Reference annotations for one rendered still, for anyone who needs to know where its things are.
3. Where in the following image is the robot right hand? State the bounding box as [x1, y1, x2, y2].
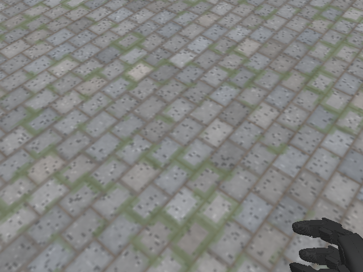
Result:
[289, 218, 363, 272]

